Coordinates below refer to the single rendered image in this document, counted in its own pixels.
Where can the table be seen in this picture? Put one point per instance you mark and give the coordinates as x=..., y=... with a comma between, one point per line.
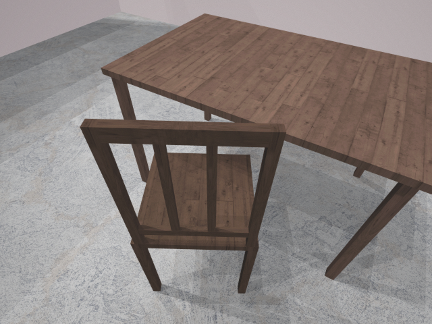
x=366, y=108

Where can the chair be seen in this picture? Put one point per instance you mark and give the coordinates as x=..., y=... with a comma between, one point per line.
x=191, y=200

